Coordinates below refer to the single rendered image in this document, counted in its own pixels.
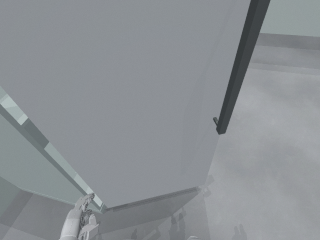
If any fridge door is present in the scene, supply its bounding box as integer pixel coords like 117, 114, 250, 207
0, 0, 251, 208

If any left robot hand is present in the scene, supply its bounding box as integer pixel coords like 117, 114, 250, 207
60, 192, 99, 240

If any handle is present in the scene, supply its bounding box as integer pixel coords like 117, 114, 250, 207
213, 0, 271, 135

